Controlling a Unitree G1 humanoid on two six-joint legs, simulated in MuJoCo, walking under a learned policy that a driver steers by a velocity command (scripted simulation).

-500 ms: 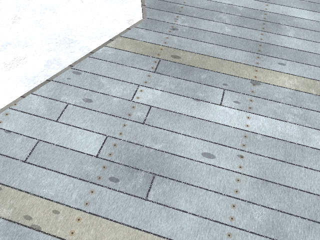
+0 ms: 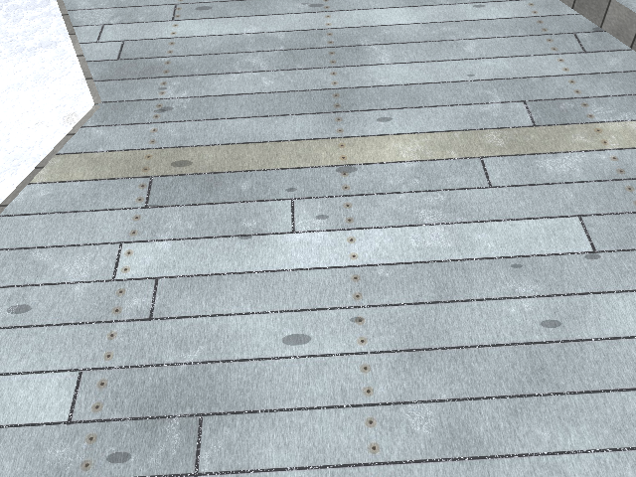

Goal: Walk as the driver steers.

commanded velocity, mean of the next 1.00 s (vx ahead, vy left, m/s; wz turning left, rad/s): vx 0.19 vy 0.00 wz -0.08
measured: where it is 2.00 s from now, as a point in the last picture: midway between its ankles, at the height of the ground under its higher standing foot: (342, 335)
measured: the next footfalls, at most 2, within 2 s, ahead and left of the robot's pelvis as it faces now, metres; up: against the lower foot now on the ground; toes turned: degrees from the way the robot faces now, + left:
left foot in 0.38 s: +0.38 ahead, +0.10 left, +0.00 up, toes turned -1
right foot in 0.72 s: +0.34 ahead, -0.15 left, +0.00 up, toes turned -3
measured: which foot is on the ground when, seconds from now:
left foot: up 0.00-0.36, down 0.38-1.00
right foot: down 0.00-0.38, up 0.40-0.70, down 0.72-1.00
